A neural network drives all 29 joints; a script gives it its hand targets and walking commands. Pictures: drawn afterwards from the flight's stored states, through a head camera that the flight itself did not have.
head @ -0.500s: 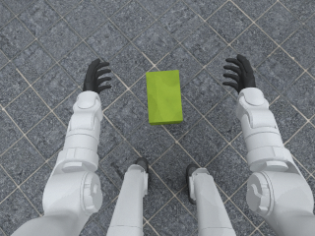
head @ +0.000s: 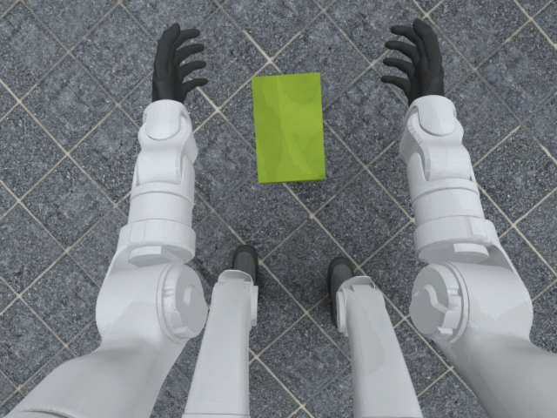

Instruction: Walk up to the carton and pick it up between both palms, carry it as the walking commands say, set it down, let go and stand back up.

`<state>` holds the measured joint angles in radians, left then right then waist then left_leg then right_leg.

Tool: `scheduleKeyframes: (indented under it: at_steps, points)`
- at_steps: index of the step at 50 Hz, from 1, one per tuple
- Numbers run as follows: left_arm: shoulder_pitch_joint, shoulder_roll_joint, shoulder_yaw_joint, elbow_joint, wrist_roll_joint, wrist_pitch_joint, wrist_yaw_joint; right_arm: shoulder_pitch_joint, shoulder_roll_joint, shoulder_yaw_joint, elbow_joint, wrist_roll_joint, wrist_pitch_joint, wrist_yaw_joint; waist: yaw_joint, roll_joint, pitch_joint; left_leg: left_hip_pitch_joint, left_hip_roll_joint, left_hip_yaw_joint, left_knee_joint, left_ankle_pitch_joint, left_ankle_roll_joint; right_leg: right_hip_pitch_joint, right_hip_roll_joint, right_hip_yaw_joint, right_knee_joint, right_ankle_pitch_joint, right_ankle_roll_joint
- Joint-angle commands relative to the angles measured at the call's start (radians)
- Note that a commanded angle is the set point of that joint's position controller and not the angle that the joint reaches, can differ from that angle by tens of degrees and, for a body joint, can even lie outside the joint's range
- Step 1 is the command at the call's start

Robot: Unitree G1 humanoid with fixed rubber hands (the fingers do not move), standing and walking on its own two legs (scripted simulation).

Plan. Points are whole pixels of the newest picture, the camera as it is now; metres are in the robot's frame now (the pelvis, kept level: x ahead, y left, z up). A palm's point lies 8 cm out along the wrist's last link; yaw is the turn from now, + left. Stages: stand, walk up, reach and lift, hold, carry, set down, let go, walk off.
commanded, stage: reach and lift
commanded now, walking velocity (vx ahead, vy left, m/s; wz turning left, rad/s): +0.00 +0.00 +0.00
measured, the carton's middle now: (288, 134) +0.52 +0.03 -0.57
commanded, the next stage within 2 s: none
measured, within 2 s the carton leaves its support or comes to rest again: neither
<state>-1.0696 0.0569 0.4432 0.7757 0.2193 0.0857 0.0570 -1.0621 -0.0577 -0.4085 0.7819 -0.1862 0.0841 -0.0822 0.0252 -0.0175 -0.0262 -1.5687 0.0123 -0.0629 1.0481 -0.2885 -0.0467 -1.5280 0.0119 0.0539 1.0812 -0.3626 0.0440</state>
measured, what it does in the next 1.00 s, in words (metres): lowers itself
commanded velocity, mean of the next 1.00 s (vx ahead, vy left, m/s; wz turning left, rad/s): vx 0.00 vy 0.00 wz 0.00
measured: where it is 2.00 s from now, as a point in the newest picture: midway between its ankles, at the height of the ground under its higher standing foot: (292, 299)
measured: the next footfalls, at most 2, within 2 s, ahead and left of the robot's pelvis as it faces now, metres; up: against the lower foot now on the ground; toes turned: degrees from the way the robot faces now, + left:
none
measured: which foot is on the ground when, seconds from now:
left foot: down 0.00-1.00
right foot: down 0.00-1.00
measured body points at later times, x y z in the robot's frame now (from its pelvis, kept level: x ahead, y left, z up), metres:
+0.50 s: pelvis -0.03 +0.00 -0.14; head +0.32 +0.02 +0.14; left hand +0.50 +0.18 -0.29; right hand +0.51 -0.14 -0.29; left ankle +0.07 +0.14 -0.62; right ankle +0.04 -0.14 -0.62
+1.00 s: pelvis -0.05 +0.00 -0.24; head +0.33 +0.01 +0.00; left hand +0.50 +0.17 -0.43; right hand +0.51 -0.13 -0.43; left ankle +0.07 +0.14 -0.62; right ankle +0.04 -0.14 -0.62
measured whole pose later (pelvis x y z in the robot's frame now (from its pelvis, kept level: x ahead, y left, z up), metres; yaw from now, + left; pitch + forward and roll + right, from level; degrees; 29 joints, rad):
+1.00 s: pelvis -0.05 +0.00 -0.24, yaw -1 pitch +43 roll -1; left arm -1.43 0.24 0.23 1.04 -0.05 0.06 0.14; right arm -1.45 -0.26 -0.18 1.08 0.07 0.07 -0.13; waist 0.03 -0.02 0.27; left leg -2.25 -0.02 -0.08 1.99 -0.50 -0.07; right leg -2.19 0.06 0.08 2.04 -0.60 0.09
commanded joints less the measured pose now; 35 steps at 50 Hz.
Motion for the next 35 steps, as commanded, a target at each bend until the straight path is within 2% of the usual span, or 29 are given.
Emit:
scheduleKeyframes:
  at_steps: [1,8,15,20,35]
  points:
    - [-0.206,0.052,-0.005,-0.064,0.0,-0.018,0.003,-0.214,-0.05,0.01,-0.069,0.003,-0.02,-0.001,0.009,-0.001,-0.919,0.557,-0.12,0.129,0.077,0.385,-0.003,0.314,0.111,-0.129,0.006,0.317,0.016]
    - [-0.253,0.095,-0.019,-0.038,-0.035,-0.017,0.024,-0.261,-0.083,0.029,-0.031,0.029,-0.013,-0.016,0.011,0.012,-0.97,0.407,-0.127,0.144,0.24,0.286,-0.012,0.169,0.119,-0.14,0.167,0.215,0.019]
    - [-0.31,0.132,-0.084,-0.08,-0.109,-0.004,0.056,-0.326,-0.132,0.081,-0.065,0.087,-0.004,-0.04,0.011,0.016,-1.12,0.373,-0.128,0.156,0.401,0.294,-0.017,0.1,0.125,-0.153,0.331,0.204,0.02]
    - [-0.339,0.15,-0.128,-0.087,-0.158,0.011,0.073,-0.366,-0.165,0.113,-0.069,0.13,0.006,-0.051,0.01,0.013,-1.144,0.332,-0.124,0.159,0.494,0.27,-0.018,0.045,0.122,-0.157,0.431,0.174,0.021]
    - [-0.477,0.201,-0.164,0.066,-0.207,-0.011,0.092,-0.513,-0.232,0.153,0.108,0.188,-0.007,-0.054,0.016,0.003,-0.981,0.14,-0.104,0.154,0.689,0.127,-0.017,-0.139,0.104,-0.145,0.634,0.043,0.018]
